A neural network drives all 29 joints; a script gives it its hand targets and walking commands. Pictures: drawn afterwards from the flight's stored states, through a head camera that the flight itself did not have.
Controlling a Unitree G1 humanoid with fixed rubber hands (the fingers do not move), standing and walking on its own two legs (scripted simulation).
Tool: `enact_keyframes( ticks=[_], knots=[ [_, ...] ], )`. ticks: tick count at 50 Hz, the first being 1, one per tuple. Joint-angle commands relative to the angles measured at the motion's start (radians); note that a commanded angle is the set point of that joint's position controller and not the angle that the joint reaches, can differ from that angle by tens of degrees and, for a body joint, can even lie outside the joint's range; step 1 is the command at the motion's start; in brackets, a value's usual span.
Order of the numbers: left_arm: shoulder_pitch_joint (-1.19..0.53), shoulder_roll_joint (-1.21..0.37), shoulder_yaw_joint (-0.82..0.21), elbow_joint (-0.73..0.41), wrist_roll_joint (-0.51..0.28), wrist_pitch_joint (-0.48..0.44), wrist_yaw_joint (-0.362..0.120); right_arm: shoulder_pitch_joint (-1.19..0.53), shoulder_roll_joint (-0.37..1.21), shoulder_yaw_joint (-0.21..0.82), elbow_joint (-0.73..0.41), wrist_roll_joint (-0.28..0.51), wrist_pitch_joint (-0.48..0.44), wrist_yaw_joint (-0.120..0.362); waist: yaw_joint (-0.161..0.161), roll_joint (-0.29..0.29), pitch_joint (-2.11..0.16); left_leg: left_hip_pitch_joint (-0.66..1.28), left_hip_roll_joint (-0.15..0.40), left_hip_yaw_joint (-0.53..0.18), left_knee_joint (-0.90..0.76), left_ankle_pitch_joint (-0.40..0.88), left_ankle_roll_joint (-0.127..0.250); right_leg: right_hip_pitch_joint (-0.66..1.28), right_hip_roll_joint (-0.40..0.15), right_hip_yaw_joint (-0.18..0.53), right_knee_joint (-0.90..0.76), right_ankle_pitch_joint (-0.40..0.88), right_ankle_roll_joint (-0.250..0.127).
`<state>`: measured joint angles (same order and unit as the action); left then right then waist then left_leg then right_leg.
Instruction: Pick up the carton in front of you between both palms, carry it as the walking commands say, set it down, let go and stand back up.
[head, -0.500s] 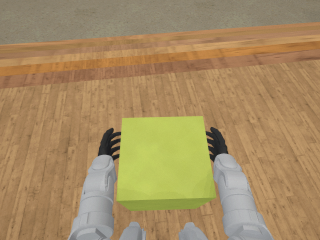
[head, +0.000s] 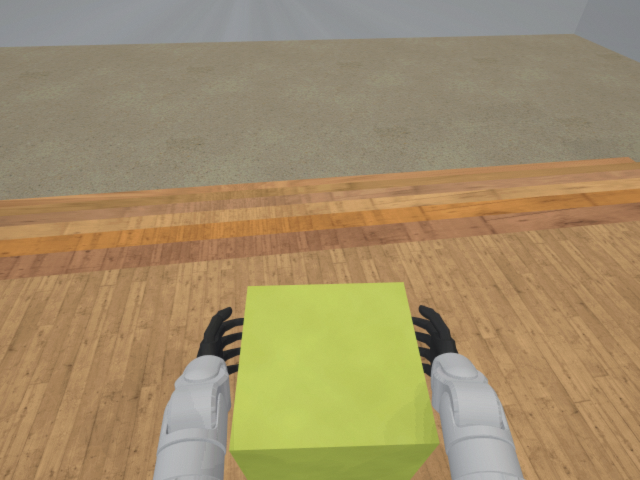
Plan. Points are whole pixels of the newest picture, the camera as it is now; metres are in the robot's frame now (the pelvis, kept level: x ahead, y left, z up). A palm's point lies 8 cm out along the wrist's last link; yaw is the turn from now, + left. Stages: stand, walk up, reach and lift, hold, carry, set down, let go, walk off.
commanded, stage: reach and lift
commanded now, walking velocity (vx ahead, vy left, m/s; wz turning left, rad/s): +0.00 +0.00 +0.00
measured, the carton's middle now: (327, 394) +0.29 +0.00 -0.05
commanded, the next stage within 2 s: hold in 0.96 s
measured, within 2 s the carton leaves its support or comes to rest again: neither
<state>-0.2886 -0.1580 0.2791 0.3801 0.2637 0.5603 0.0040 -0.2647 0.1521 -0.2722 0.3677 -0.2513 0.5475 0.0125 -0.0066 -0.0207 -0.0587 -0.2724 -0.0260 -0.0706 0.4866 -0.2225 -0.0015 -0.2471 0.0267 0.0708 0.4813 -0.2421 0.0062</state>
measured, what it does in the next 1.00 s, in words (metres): stands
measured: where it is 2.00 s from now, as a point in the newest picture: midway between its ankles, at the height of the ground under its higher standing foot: outside the picture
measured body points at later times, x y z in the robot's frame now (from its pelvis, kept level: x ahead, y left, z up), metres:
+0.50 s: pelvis -0.01 +0.00 +0.00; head -0.02 +0.01 +0.45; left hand +0.31 +0.15 +0.02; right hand +0.31 -0.15 +0.03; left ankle +0.02 +0.12 -0.74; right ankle +0.01 -0.13 -0.74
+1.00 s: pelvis +0.01 +0.00 +0.01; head -0.02 +0.00 +0.46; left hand +0.31 +0.15 +0.04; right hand +0.31 -0.15 +0.04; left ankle +0.02 +0.12 -0.74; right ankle +0.01 -0.13 -0.74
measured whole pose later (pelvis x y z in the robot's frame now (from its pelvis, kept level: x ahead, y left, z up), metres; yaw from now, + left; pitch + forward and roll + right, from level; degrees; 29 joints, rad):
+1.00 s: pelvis +0.01 +0.00 +0.01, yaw +0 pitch -6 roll +0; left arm -0.22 -0.14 0.20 0.20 0.26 0.70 0.00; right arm -0.21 0.14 -0.19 0.21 -0.25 0.68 0.02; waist 0.00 -0.02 0.01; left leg -0.07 -0.02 -0.08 0.36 -0.19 -0.01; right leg -0.04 0.02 0.07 0.35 -0.21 0.00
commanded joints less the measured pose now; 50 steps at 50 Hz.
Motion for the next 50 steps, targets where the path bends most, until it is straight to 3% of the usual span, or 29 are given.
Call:
enact_keyframes(
  ticks=[1,2,3,4,6,7,9,10,12,14,15,20,21,22,24,27,28,29,31,33,38,40,42,44,45,46,48,49,50],
  knots=[
    [-0.467,-0.929,-0.516,0.027,-0.162,0.011,-0.234,-0.454,0.906,0.511,0.044,0.145,0.017,0.229,0.001,0.055,-0.188,0.189,-0.069,-0.018,-0.093,0.154,-0.009,0.066,0.062,0.011,-0.106,0.140,-0.015],
    [-0.446,-0.869,-0.501,0.006,-0.158,0.018,-0.235,-0.435,0.908,0.482,0.074,0.125,0.038,0.231,0.027,-0.001,-0.120,0.127,-0.050,-0.014,-0.121,0.107,0.007,0.062,0.064,-0.006,-0.109,0.121,-0.002],
    [-0.437,-0.896,-0.469,0.051,-0.154,0.030,-0.239,-0.448,0.921,0.509,0.025,0.165,0.029,0.234,-0.005,0.062,-0.096,0.181,-0.067,-0.013,-0.106,0.066,-0.002,0.035,0.060,0.013,-0.116,0.071,-0.020],
    [-0.456,-0.904,-0.477,0.027,-0.151,0.028,-0.247,-0.481,0.936,0.502,0.062,0.151,0.042,0.235,0.034,0.026,-0.095,0.137,-0.066,-0.011,-0.127,0.052,0.003,0.080,0.075,0.000,-0.130,0.064,-0.010],
    [-0.581,-0.956,-0.496,0.043,-0.201,0.016,-0.257,-0.529,0.930,0.514,0.023,0.135,0.033,0.239,-0.039,-0.036,-0.160,0.198,-0.063,0.003,-0.089,0.070,-0.007,0.055,0.070,-0.001,-0.128,0.063,-0.012],
    [-0.546,-0.943,-0.528,-0.020,-0.197,0.016,-0.265,-0.523,0.962,0.565,-0.058,0.149,0.030,0.231,0.004,-0.005,-0.185,0.142,-0.073,0.001,-0.093,0.075,-0.005,0.113,0.067,-0.009,-0.103,0.102,-0.014],
    [-0.522,-0.952,-0.510,-0.004,-0.169,0.033,-0.252,-0.503,0.961,0.525,0.035,0.158,0.041,0.245,0.005,0.068,-0.191,0.162,-0.064,-0.026,-0.108,0.148,-0.001,0.151,0.059,0.027,-0.105,0.184,-0.013],
    [-0.498,-0.912,-0.545,-0.037,-0.168,0.033,-0.249,-0.483,0.956,0.514,0.044,0.159,0.049,0.248,-0.004,-0.010,-0.188,0.208,-0.063,-0.010,-0.112,0.158,0.000,0.109,0.072,0.002,-0.114,0.140,0.001],
    [-0.511,-0.931,-0.499,-0.014,-0.146,0.044,-0.242,-0.456,0.916,0.506,0.012,0.125,0.049,0.236,-0.001,0.056,-0.149,0.217,-0.066,0.006,-0.114,0.122,-0.007,0.075,0.062,-0.001,-0.130,0.128,-0.015],
    [-0.514,-0.923,-0.486,-0.001,-0.148,0.046,-0.253,-0.473,0.906,0.452,0.026,0.123,0.048,0.241,-0.011,0.042,-0.133,0.129,-0.072,0.009,-0.140,0.052,-0.005,0.148,0.080,-0.007,-0.130,0.098,-0.009],
    [-0.495,-0.947,-0.480,-0.008,-0.147,0.035,-0.250,-0.530,0.901,0.482,0.032,0.136,0.047,0.255,0.022,0.022,-0.155,0.178,-0.064,0.003,-0.139,0.072,0.009,0.116,0.066,-0.011,-0.119,0.090,-0.001],
    [-0.560,-0.904,-0.496,-0.037,-0.161,0.026,-0.258,-0.533,0.955,0.478,0.019,0.151,0.045,0.243,-0.006,-0.001,-0.131,0.170,-0.060,0.005,-0.121,0.040,0.021,0.078,0.064,0.004,-0.115,0.071,0.007],
    [-0.599,-0.931,-0.473,-0.026,-0.129,0.025,-0.259,-0.657,0.941,0.491,-0.004,0.153,0.038,0.238,0.053,0.032,-0.184,0.143,-0.056,-0.004,-0.117,0.062,0.016,0.129,0.057,-0.003,-0.101,0.066,0.003],
    [-0.593,-0.921,-0.483,0.001,-0.162,0.027,-0.265,-0.587,0.941,0.493,0.016,0.153,0.051,0.233,-0.003,0.036,-0.169,0.143,-0.056,0.012,-0.121,0.017,0.019,0.163,0.053,0.011,-0.111,0.062,0.001],
    [-0.509,-0.940,-0.511,-0.017,-0.157,0.031,-0.256,-0.575,0.979,0.536,-0.026,0.182,0.048,0.242,0.036,0.004,-0.212,0.211,-0.065,0.008,-0.114,0.087,0.012,0.147,0.066,0.011,-0.106,0.101,0.003],
    [-0.524,-0.926,-0.524,-0.034,-0.163,0.049,-0.260,-0.511,0.968,0.524,0.001,0.149,0.061,0.232,-0.003,0.010,-0.183,0.154,-0.077,0.013,-0.125,0.117,-0.007,0.208,0.070,0.016,-0.129,0.173,0.007],
    [-0.489,-0.949,-0.564,-0.069,-0.193,0.051,-0.261,-0.536,0.956,0.563,-0.055,0.200,0.063,0.233,0.029,0.032,-0.231,0.233,-0.073,0.018,-0.124,0.211,0.002,0.189,0.068,0.008,-0.124,0.241,0.020],
    [-0.558,-0.975,-0.576,-0.095,-0.227,0.043,-0.259,-0.474,0.933,0.548,-0.052,0.166,0.068,0.230,-0.016,0.029,-0.267,0.225,-0.071,0.002,-0.124,0.191,-0.006,0.240,0.066,0.004,-0.122,0.271,-0.004],
    [-0.446,-0.895,-0.533,-0.088,-0.188,0.076,-0.245,-0.434,0.870,0.505,-0.033,0.160,0.080,0.228,0.017,0.031,-0.163,0.233,-0.070,0.013,-0.134,0.172,-0.006,0.182,0.071,-0.019,-0.141,0.184,-0.001],
    [-0.444,-0.906,-0.532,-0.053,-0.186,0.083,-0.243,-0.448,0.881,0.512,-0.062,0.173,0.081,0.228,-0.029,0.048,-0.123,0.211,-0.063,0.006,-0.155,0.131,-0.014,0.166,0.056,0.004,-0.156,0.189,-0.007],
    [-0.454,-0.922,-0.581,-0.112,-0.233,0.062,-0.244,-0.487,0.937,0.612,-0.142,0.217,0.087,0.226,0.013,-0.017,-0.210,0.275,-0.073,-0.005,-0.134,0.233,0.001,0.225,0.073,-0.015,-0.138,0.254,0.015],
    [-0.421,-0.928,-0.548,-0.129,-0.181,0.070,-0.234,-0.461,0.917,0.603,-0.143,0.205,0.084,0.220,0.043,0.054,-0.198,0.194,-0.068,-0.011,-0.136,0.262,-0.010,0.284,0.054,0.014,-0.132,0.333,0.001],
    [-0.378,-0.899,-0.556,-0.120,-0.213,0.078,-0.224,-0.427,0.883,0.583,-0.138,0.200,0.100,0.224,0.007,-0.022,-0.188,0.291,-0.059,-0.021,-0.154,0.295,0.000,0.231,0.074,-0.005,-0.139,0.299,0.010],
    [-0.391,-0.910,-0.593,-0.195,-0.215,0.087,-0.228,-0.387,0.895,0.604,-0.183,0.183,0.104,0.212,0.001,0.028,-0.215,0.304,-0.072,-0.015,-0.133,0.331,-0.011,0.225,0.074,0.007,-0.148,0.352,-0.001],
    [-0.410,-0.903,-0.605,-0.195,-0.224,0.097,-0.229,-0.358,0.880,0.565,-0.164,0.184,0.111,0.212,-0.042,0.010,-0.178,0.314,-0.077,-0.004,-0.149,0.349,-0.012,0.168,0.087,-0.002,-0.156,0.353,0.007],
    [-0.375,-0.893,-0.586,-0.212,-0.214,0.099,-0.225,-0.377,0.888,0.591,-0.166,0.198,0.108,0.214,0.031,0.031,-0.201,0.289,-0.066,-0.024,-0.145,0.340,-0.010,0.272,0.080,-0.003,-0.139,0.331,-0.005],
    [-0.350,-0.901,-0.649,-0.219,-0.267,0.105,-0.230,-0.304,0.893,0.636,-0.235,0.224,0.118,0.199,-0.028,0.046,-0.176,0.260,-0.077,-0.015,-0.149,0.313,-0.014,0.297,0.068,0.015,-0.150,0.381,0.001],
    [-0.351,-0.822,-0.608,-0.282,-0.199,0.113,-0.222,-0.356,0.892,0.548,-0.153,0.198,0.131,0.206,0.050,0.001,-0.142,0.265,-0.061,-0.022,-0.160,0.314,-0.005,0.253,0.073,-0.008,-0.154,0.313,0.014],
    [-0.347,-0.883,-0.625,-0.232,-0.222,0.130,-0.211,-0.341,0.841,0.587,-0.227,0.204,0.130,0.210,-0.039,0.056,-0.126,0.294,-0.066,-0.005,-0.162,0.275,-0.016,0.205,0.068,0.010,-0.165,0.278,0.000]
  ],
)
